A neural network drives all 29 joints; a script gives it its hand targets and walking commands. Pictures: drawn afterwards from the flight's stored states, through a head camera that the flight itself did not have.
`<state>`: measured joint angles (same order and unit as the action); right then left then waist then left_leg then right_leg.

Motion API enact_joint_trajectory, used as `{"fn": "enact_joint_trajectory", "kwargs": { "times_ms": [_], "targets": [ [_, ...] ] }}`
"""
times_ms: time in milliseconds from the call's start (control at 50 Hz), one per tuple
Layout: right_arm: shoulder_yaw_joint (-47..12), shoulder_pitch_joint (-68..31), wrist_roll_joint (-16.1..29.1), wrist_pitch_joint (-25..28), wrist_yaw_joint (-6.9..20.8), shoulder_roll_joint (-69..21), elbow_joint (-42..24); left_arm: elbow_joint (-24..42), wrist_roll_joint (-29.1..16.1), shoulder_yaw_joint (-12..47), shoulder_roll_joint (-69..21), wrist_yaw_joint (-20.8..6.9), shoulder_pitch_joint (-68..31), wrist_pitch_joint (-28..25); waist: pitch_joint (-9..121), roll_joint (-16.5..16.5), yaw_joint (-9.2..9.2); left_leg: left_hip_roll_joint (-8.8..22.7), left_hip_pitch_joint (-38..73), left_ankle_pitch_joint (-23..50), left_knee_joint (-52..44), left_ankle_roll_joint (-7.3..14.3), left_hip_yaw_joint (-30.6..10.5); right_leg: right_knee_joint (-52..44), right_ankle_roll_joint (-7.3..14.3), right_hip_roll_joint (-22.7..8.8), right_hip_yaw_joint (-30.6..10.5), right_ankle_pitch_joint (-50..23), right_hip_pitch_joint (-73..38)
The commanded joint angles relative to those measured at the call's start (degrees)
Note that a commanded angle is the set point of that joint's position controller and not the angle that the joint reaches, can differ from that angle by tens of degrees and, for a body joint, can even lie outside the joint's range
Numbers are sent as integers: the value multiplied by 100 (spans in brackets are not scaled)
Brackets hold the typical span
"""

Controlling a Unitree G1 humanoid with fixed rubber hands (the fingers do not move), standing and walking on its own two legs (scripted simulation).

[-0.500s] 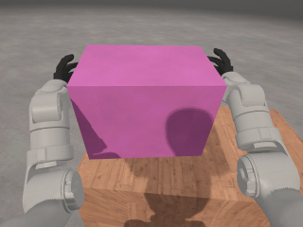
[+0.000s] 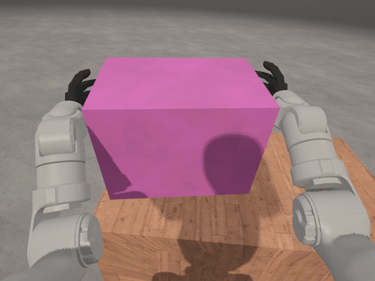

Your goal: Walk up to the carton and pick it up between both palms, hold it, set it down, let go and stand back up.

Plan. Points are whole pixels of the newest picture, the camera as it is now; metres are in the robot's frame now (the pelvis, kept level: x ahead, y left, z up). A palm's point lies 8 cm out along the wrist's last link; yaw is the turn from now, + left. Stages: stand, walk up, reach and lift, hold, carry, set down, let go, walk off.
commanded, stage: hold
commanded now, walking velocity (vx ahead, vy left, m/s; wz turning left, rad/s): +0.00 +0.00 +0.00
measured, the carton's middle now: (179, 127) +0.37 +0.01 +0.21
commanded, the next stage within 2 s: none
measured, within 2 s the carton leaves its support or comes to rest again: neither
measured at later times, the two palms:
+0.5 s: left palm (78, 107) +0.36 +0.20 +0.26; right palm (277, 98) +0.37 -0.19 +0.28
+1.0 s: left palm (79, 106) +0.36 +0.20 +0.26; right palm (278, 98) +0.37 -0.19 +0.28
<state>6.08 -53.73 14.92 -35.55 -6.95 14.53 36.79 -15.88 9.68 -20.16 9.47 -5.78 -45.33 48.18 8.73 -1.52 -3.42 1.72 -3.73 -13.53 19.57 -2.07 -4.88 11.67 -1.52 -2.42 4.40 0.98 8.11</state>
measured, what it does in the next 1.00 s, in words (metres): stands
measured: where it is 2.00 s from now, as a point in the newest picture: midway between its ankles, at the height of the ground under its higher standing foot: outside the picture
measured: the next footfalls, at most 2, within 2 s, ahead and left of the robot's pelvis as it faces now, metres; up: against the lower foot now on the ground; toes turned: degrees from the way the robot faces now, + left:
none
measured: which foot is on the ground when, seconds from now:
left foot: down 0.00-1.00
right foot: down 0.00-1.00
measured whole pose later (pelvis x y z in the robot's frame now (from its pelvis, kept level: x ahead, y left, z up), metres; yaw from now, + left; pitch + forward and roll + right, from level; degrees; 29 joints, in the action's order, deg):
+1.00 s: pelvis +0.00 +0.00 +0.00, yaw +0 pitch -3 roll -1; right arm 5.9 -54.5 14.4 -35.2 -6.8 14.7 38.0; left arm -18.1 9.9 -20.9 9.5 -5.9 -46.8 47.4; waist 8.8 -1.3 -3.2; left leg 1.8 -3.7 -13.1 19.3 -2.2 -4.7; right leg 11.8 -1.4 -2.3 4.0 0.7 8.4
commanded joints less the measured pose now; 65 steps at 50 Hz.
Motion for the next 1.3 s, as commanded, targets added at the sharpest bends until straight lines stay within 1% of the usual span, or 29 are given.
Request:
{"fn": "enact_joint_trajectory", "kwargs": {
  "times_ms": [0,20,80,100,120,140,180,220,300,320,400,520,540,600,660,700,720,820,840,860,900,920,940,980,1000,1080,1140,1220,1280],
  "targets": [
    [-1574,-4094,982,245,996,-2978,-1716,917,-1007,2244,-2999,-704,-3911,-345,1680,466,-91,-500,-1715,1521,-514,-258,256,506,252,571,-443,-671,-2971],
    [-1541,-4274,1002,254,1019,-2986,-1700,882,-967,2151,-2924,-709,-4129,-344,1725,580,-18,-500,-1713,1372,-506,-224,269,468,271,548,-443,-553,-2888],
    [-1578,-4128,924,242,1039,-3046,-1590,952,-1010,2163,-2907,-714,-4140,-366,1640,351,-93,-489,-1725,1289,-576,-215,269,452,255,559,-433,-516,-2963],
    [-1634,-4272,964,282,1033,-3067,-1823,823,-957,2123,-2886,-710,-3924,-343,1858,344,28,-525,-1741,1372,-537,-175,308,491,246,578,-450,-650,-3083],
    [-1678,-4179,968,249,1032,-3122,-1618,1068,-991,2116,-2837,-716,-4108,-375,1768,368,7,-507,-1660,1419,-515,-219,326,505,222,572,-381,-622,-2935],
    [-1792,-4256,1006,299,1013,-3221,-2091,1263,-1108,2307,-2967,-710,-4132,-416,2162,310,5,-520,-1581,1603,-483,-214,301,535,206,587,-404,-800,-3129],
    [-1651,-4154,952,236,987,-3184,-1809,934,-963,2106,-2828,-712,-4045,-376,1783,226,2,-549,-1606,1461,-557,-155,319,469,186,612,-430,-719,-2986],
    [-1767,-4107,1017,231,957,-3225,-2015,1273,-1062,2271,-2951,-717,-4047,-382,1888,310,-26,-527,-1557,1690,-492,-209,316,533,197,593,-391,-898,-3058],
    [-1620,-4178,887,196,986,-3127,-1660,673,-917,1943,-2740,-776,-3979,-290,1527,160,25,-550,-1848,967,-667,-83,360,388,193,504,-452,-424,-2951],
    [-1669,-4265,911,256,955,-3258,-1898,935,-998,2084,-2767,-804,-4147,-363,1803,80,-8,-527,-1671,1081,-612,-65,371,428,166,556,-419,-543,-3001],
    [-1684,-4307,971,240,951,-3220,-1980,894,-1031,2123,-2865,-770,-4136,-375,1926,302,-5,-582,-1632,1450,-538,-155,354,512,182,581,-426,-761,-3062],
    [-1575,-4287,874,270,996,-3141,-1634,739,-936,2076,-2883,-824,-4206,-358,1683,437,-20,-524,-1787,1122,-612,-153,368,443,211,572,-413,-400,-2887],
    [-1656,-4300,933,302,983,-3262,-1939,959,-1057,2207,-2872,-804,-4246,-428,2085,229,-70,-550,-1627,1261,-560,-136,340,455,184,605,-440,-596,-3024],
    [-1687,-4541,972,313,1019,-3235,-1818,953,-1100,2283,-2916,-702,-4420,-465,1940,494,60,-550,-1704,1305,-516,-192,309,507,225,565,-406,-492,-2853],
    [-1460,-4143,876,297,1035,-3031,-1289,755,-1020,2161,-2896,-698,-4141,-415,1725,447,-93,-466,-1728,1183,-592,-173,298,423,254,560,-404,-403,-2846],
    [-1647,-4346,976,293,1015,-3111,-1835,813,-1058,2130,-2840,-724,-4061,-404,1997,254,41,-515,-1698,1409,-549,-163,310,477,230,576,-443,-696,-3097],
    [-1635,-4118,973,275,974,-3100,-1812,896,-1108,2265,-2942,-723,-3948,-383,1968,338,-134,-545,-1668,1528,-502,-165,303,457,200,541,-446,-912,-3159],
    [-1501,-4173,839,211,1005,-3189,-1345,638,-915,1968,-2777,-793,-4179,-419,1520,251,39,-524,-1930,733,-714,-77,354,413,186,550,-442,-94,-2820],
    [-1553,-4413,810,279,998,-3260,-1780,404,-916,1948,-2752,-813,-4255,-411,1699,60,27,-553,-1921,683,-675,-37,412,371,176,528,-458,-150,-2959],
    [-1592,-4458,874,293,1007,-3327,-1772,792,-1029,2109,-2882,-796,-4326,-476,1911,300,38,-545,-1806,956,-627,-94,388,478,193,539,-438,-361,-2969],
    [-1660,-4508,978,323,979,-3271,-1960,743,-1014,2075,-2890,-746,-4204,-461,2064,336,36,-582,-1754,1244,-564,-93,350,524,165,555,-454,-608,-3078],
    [-1525,-4296,880,232,949,-3189,-1531,443,-895,1858,-2699,-758,-4219,-431,1714,228,-1,-582,-1804,941,-654,-37,350,376,145,489,-470,-403,-2987],
    [-1691,-4389,941,300,936,-3323,-1831,732,-941,1986,-2856,-767,-4117,-457,1963,245,95,-558,-1765,1136,-579,-52,370,456,160,516,-470,-549,-3135],
    [-1593,-4428,950,299,970,-3219,-1739,809,-1099,2158,-2815,-763,-4350,-473,2057,202,-57,-557,-1723,1126,-544,-77,323,475,167,542,-472,-585,-2998],
    [-1540,-4377,916,245,966,-3160,-1417,481,-935,1923,-2760,-773,-4266,-441,1641,272,34,-549,-1859,906,-631,-70,352,432,183,519,-423,-290,-2822],
    [-1671,-4365,1021,308,983,-3235,-1761,762,-977,2054,-2793,-774,-4104,-441,1996,299,65,-558,-1726,1194,-545,-75,371,530,173,530,-424,-564,-3020],
    [-1445,-4455,841,303,989,-3221,-1652,541,-1066,2124,-2868,-772,-4375,-461,1776,218,-40,-502,-1861,768,-659,-57,309,389,166,542,-431,-147,-2833],
    [-1499,-4262,946,301,982,-3145,-1400,879,-1093,2172,-2834,-752,-4369,-481,1931,419,-81,-513,-1661,1295,-504,-158,340,509,212,537,-417,-613,-2895],
    [-1489,-4186,1010,229,939,-2956,-1625,496,-969,2025,-2701,-786,-4003,-349,1770,358,-75,-565,-1720,1371,-503,-135,308,428,185,513,-484,-791,-3038]
  ]
}}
